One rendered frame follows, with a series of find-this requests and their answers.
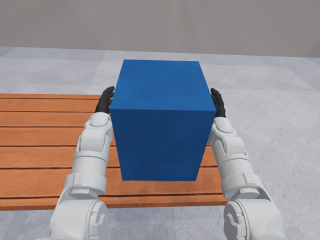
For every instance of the robot left forearm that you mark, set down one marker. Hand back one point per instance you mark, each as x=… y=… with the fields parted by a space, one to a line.
x=86 y=180

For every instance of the right robot upper arm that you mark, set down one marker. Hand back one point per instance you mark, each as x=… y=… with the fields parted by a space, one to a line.
x=252 y=219

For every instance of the right robot hand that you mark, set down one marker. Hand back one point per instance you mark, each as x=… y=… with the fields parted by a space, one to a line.
x=218 y=102

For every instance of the left robot upper arm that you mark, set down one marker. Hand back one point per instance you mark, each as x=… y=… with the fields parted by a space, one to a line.
x=85 y=219

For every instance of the table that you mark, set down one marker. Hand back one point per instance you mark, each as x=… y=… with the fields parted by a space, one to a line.
x=38 y=139

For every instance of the robot right forearm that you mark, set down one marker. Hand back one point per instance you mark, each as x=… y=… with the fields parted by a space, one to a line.
x=239 y=180

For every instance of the left robot hand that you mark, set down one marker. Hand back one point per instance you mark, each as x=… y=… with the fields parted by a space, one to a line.
x=104 y=102

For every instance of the carton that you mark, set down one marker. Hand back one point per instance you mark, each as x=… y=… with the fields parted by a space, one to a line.
x=162 y=114

